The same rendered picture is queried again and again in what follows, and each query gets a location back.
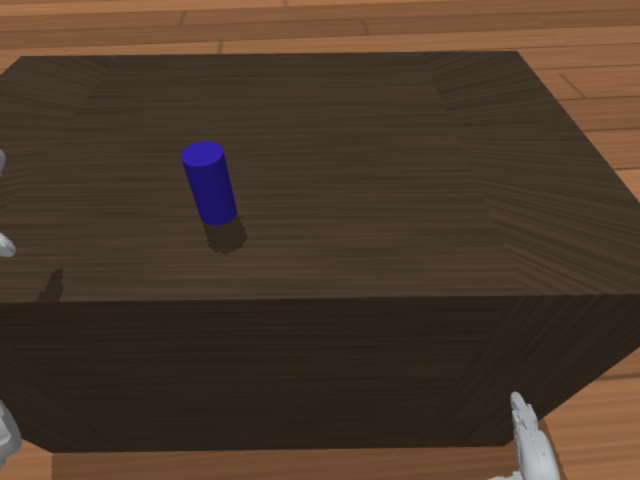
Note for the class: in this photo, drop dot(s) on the left robot hand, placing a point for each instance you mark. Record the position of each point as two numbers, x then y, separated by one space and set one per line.
7 248

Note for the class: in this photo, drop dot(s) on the right robot hand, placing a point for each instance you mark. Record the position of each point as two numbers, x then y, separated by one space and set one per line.
534 453

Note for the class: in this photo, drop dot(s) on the can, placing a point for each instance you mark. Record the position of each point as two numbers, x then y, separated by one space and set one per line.
205 166

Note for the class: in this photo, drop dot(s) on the left robot arm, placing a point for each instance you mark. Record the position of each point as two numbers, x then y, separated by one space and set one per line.
10 438

